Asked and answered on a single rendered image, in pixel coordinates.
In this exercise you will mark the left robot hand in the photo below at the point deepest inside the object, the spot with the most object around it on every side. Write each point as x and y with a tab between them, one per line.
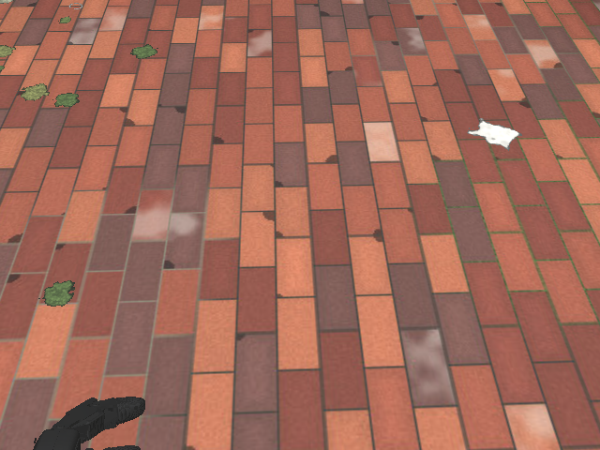
87	420

